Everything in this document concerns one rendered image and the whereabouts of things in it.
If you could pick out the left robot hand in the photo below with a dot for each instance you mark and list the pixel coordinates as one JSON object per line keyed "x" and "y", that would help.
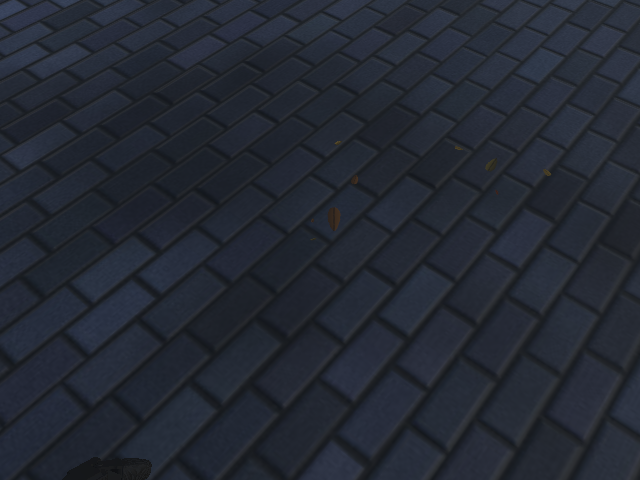
{"x": 115, "y": 469}

